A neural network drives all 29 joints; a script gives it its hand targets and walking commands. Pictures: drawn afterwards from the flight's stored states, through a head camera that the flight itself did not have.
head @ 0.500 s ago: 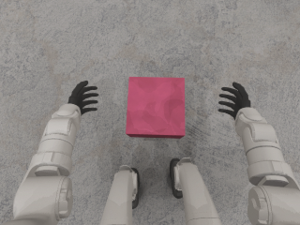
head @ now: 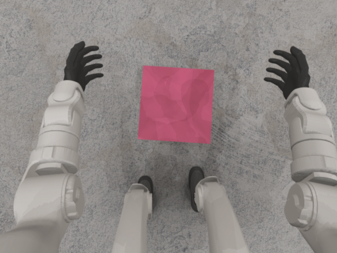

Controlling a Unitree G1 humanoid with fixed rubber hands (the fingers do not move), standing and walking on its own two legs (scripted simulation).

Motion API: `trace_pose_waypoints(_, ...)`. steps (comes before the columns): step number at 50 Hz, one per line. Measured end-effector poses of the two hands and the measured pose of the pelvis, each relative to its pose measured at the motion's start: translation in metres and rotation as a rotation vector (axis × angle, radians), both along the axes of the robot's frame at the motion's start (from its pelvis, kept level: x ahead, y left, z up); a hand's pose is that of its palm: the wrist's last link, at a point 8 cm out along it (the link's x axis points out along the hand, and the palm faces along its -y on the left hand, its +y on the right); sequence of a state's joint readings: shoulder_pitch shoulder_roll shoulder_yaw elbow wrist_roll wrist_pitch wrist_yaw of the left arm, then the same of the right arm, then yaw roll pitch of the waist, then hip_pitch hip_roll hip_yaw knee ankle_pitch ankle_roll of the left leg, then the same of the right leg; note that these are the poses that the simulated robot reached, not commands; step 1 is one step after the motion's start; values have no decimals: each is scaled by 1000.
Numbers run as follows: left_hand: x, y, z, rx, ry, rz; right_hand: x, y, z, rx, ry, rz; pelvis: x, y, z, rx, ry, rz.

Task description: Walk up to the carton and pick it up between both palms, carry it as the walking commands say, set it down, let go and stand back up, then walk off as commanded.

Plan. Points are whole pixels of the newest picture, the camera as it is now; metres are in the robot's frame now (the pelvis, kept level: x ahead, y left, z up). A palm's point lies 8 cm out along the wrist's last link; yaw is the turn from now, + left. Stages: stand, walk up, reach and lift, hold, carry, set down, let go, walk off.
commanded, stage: reach and lift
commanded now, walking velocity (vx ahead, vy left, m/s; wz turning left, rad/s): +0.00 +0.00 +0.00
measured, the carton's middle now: (175, 107) +0.50 -0.04 -0.56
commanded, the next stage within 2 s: none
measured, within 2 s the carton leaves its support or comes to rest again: neither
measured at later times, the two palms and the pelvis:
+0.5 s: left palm (103, 96) +0.49 +0.18 -0.25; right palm (264, 101) +0.44 -0.28 -0.25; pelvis -0.04 +0.00 -0.13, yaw +0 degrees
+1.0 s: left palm (120, 108) +0.48 +0.17 -0.41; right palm (238, 113) +0.43 -0.26 -0.42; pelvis -0.06 +0.01 -0.24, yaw +0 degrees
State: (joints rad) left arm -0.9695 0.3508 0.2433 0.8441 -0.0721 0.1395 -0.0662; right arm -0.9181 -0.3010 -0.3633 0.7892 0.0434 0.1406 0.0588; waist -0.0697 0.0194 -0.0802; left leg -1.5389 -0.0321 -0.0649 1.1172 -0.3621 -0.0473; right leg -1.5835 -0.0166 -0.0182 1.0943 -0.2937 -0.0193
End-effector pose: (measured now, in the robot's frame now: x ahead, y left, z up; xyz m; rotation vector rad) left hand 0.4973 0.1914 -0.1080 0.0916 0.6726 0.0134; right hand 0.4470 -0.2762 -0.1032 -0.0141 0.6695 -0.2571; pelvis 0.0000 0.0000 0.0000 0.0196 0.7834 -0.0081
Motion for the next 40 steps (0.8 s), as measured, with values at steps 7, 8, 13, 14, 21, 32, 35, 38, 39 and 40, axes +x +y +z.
trace_pose_waypoints(7, -4, 1, -27, 2, 14, 9, -4, -3, -29, 11, 23, 4, -7, 3, -22, 3, 32, -3)
trace_pose_waypoints(8, -4, 0, -33, 2, 16, 9, -5, -3, -36, 10, 29, 4, -8, 4, -27, 3, 36, -5)
trace_pose_waypoints(13, -5, -5, -68, 3, 20, 10, -8, -4, -74, 10, 42, 3, -17, 6, -57, 7, 48, -8)
trace_pose_waypoints(14, -6, -6, -76, 4, 24, 12, -8, -4, -82, 12, 42, 1, -19, 7, -63, 8, 50, -9)
trace_pose_waypoints(21, -4, -9, -124, 6, 10, 23, -4, -5, -128, 1, 24, 13, -31, 7, -106, 14, 40, -13)
trace_pose_waypoints(32, -3, -11, -187, 15, 11, 19, 1, -4, -194, -1, 26, 13, -47, 3, -158, 16, -7, -19)
trace_pose_waypoints(35, -2, -13, -205, 16, 15, 17, 2, -3, -214, 2, 32, 11, -49, 2, -172, 16, -29, -21)
trace_pose_waypoints(38, -1, -14, -225, 16, 18, 17, 2, -1, -234, 4, 33, 12, -51, 3, -184, 16, -65, -21)
trace_pose_waypoints(39, 0, -14, -231, 14, 17, 17, 2, 0, -242, 4, 31, 13, -52, 3, -188, 16, -82, -21)
trace_pose_waypoints(40, 0, -15, -238, 13, 17, 14, 2, 1, -249, 5, 29, 14, -53, 3, -192, 15, -101, -20)
